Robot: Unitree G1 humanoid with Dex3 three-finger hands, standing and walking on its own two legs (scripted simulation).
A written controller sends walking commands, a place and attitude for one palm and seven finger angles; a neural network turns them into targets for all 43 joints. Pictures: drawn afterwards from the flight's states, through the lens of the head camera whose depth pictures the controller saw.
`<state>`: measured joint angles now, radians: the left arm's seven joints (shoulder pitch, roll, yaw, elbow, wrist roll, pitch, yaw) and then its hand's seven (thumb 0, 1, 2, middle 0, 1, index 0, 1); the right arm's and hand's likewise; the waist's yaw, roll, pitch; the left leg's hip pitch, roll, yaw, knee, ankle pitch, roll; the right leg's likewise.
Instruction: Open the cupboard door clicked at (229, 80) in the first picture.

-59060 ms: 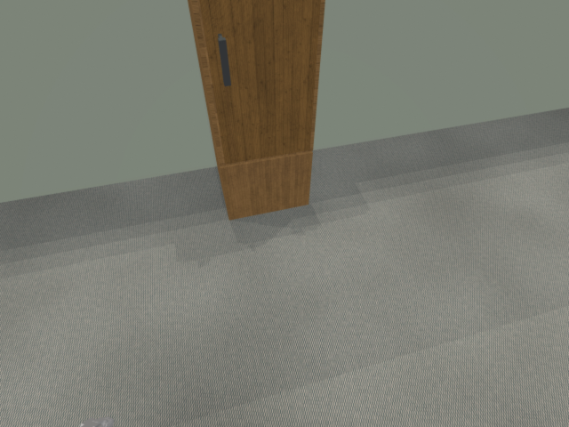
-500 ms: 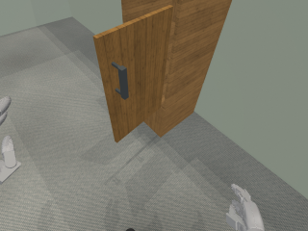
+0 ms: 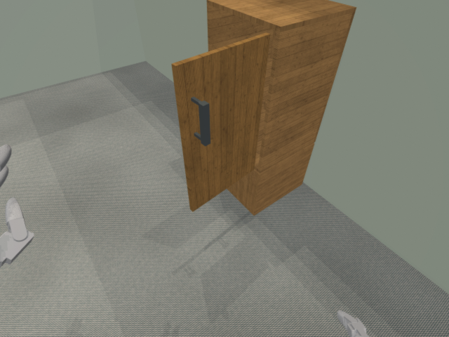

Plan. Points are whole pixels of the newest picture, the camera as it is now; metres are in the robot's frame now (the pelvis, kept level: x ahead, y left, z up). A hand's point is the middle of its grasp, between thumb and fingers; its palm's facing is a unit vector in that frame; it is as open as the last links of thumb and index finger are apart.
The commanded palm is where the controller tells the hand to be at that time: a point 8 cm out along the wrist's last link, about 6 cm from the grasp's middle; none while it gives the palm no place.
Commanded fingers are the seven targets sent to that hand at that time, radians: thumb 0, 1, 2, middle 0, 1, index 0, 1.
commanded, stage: stop stepping back and stand still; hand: left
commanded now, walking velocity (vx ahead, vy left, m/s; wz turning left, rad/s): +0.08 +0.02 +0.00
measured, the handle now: (200, 121) +0.68 +0.10 +0.03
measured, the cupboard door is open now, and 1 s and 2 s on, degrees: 96 96 96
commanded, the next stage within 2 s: let the arm hang, fingers relaxed in 0.22 s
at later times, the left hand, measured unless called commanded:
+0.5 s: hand (99, 316) +0.18 +0.24 -0.07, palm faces +0.10 -0.93 -0.35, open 7.4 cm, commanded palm none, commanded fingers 0.00 0.90 0.90 -0.20 -0.30 -0.20 -0.30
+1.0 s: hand out of the picture -0.04 +0.22 -0.15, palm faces +0.06 -0.97 -0.25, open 7.3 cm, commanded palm none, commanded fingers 0.00 0.90 0.90 -0.20 -0.30 -0.20 -0.30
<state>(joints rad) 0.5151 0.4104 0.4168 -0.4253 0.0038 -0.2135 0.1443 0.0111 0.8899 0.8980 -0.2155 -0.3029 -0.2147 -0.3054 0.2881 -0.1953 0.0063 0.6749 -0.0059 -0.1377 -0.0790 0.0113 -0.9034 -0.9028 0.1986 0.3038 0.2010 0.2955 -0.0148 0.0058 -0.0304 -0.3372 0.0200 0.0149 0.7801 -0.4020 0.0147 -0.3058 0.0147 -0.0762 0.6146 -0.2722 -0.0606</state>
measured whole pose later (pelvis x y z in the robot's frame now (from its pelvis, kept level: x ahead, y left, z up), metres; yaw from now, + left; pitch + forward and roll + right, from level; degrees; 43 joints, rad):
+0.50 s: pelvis +0.01 +0.02 +0.00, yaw +3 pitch -1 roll +0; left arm 0.22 0.25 0.08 0.50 0.04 0.04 0.01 0.00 0.91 0.90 -0.20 -0.30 -0.20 -0.30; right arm 0.18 -0.25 -0.01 0.84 -0.02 -0.02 0.00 0.01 -0.91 -0.90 0.20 0.30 0.20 0.30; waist -0.03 0.05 -0.03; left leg -0.32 0.00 0.03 0.62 -0.29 0.01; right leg -0.31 -0.02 -0.08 0.64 -0.32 -0.02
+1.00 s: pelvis +0.00 +0.02 +0.02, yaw +2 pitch -2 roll +0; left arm 0.31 0.18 0.02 1.15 0.01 0.02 0.02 0.00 0.92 0.90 -0.20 -0.30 -0.20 -0.30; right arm 0.33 -0.14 0.00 1.14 -0.02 0.02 -0.02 0.00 -0.91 -0.90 0.20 0.30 0.20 0.29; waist 0.00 0.03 0.06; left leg -0.22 0.00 0.04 0.42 -0.17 0.02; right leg -0.20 -0.01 -0.07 0.42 -0.19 -0.02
